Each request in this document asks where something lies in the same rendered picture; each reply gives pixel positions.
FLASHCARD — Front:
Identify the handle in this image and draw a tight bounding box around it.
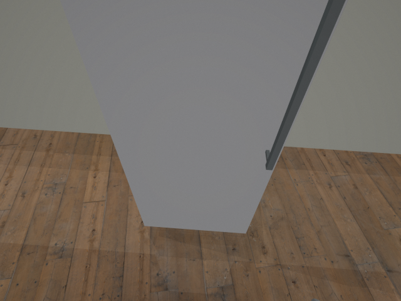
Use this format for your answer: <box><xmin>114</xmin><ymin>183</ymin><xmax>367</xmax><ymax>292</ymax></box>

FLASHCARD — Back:
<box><xmin>265</xmin><ymin>0</ymin><xmax>346</xmax><ymax>170</ymax></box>

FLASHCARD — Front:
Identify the fridge door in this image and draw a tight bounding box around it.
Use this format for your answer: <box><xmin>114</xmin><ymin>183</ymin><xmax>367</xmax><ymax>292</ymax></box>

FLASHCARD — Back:
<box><xmin>60</xmin><ymin>0</ymin><xmax>348</xmax><ymax>233</ymax></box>

